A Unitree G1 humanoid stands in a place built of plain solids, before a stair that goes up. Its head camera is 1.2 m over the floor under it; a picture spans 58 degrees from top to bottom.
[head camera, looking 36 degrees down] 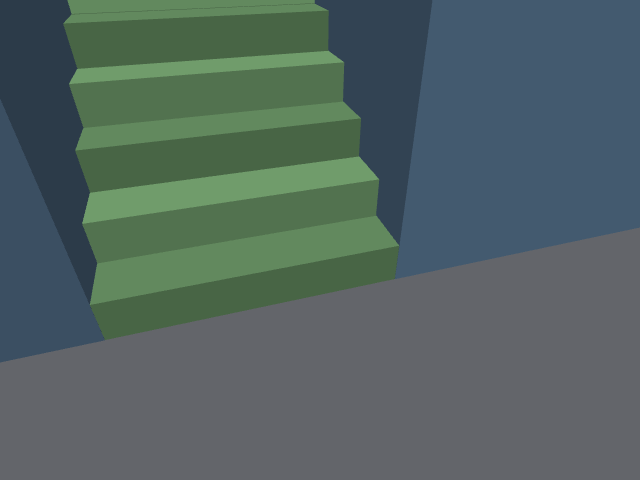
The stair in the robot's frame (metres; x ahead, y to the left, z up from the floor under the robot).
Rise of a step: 0.18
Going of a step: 0.23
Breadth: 1.15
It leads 17 degrees to the left of straight ahead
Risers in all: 5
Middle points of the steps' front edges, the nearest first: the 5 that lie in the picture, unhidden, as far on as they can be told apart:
1.21 0.23 0.18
1.43 0.30 0.35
1.65 0.36 0.53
1.88 0.43 0.70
2.10 0.50 0.88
